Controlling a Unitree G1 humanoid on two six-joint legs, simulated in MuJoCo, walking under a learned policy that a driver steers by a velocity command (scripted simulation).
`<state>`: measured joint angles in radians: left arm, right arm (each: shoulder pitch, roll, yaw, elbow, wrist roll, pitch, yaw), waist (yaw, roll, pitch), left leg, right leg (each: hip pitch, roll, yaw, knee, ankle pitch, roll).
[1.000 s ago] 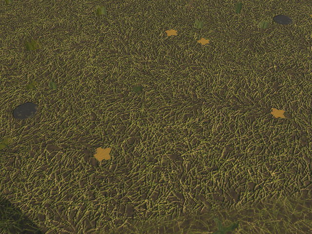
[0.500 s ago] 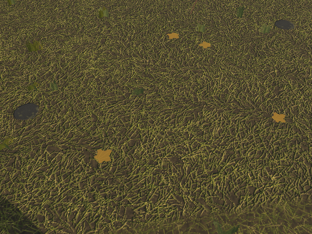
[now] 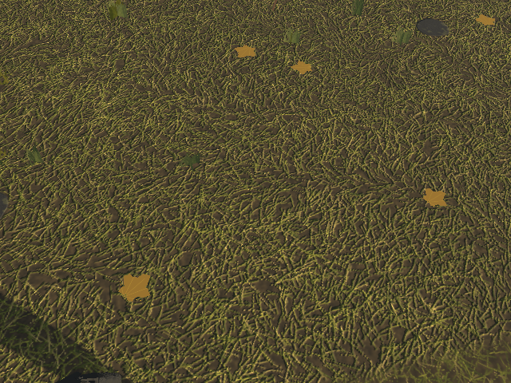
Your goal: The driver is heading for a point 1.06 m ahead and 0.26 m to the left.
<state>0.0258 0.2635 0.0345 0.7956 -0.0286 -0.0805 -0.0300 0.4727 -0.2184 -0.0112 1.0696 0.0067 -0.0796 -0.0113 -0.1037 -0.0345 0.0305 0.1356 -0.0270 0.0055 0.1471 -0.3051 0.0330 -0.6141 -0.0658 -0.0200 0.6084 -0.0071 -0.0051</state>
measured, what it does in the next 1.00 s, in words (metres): walks ahead, turning left: right foot, then left foot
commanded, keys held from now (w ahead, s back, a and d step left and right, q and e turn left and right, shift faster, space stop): w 0.32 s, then w+q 0.58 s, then q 0.10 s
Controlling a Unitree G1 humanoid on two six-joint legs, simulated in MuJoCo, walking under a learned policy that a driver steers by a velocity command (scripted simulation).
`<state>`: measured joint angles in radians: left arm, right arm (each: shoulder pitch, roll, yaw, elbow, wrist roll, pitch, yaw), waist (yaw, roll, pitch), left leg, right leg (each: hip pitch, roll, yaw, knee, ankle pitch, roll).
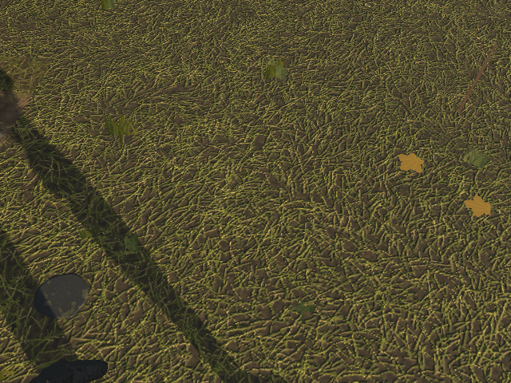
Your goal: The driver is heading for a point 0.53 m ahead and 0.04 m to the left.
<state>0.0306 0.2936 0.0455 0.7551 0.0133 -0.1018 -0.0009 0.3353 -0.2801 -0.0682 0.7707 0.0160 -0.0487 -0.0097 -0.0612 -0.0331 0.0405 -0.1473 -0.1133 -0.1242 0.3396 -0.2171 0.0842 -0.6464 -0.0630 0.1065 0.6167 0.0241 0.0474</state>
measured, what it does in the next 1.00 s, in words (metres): walks ahead, turning left: right foot, then left foot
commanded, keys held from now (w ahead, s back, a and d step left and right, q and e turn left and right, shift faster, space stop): q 0.48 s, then no key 0.30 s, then e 0.22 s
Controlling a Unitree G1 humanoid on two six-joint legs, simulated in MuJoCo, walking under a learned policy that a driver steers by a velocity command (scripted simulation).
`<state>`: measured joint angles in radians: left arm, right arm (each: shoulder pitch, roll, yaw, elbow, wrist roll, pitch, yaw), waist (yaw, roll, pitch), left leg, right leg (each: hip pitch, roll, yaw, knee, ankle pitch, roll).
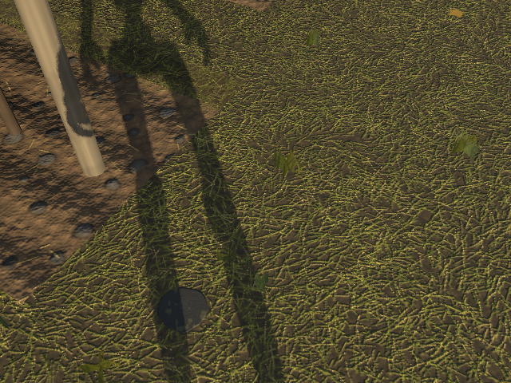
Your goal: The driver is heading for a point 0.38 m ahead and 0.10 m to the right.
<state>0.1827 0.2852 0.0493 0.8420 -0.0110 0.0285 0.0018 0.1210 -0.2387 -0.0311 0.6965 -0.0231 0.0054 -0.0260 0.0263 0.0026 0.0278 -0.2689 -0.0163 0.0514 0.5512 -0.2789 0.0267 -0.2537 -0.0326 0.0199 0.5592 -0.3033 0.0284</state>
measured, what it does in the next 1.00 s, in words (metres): walks ahead, turning right: right foot, then left foot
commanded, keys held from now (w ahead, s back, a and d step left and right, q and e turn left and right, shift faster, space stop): e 0.24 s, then w+e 0.32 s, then e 0.06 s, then no key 0.04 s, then q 0.22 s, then no key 0.12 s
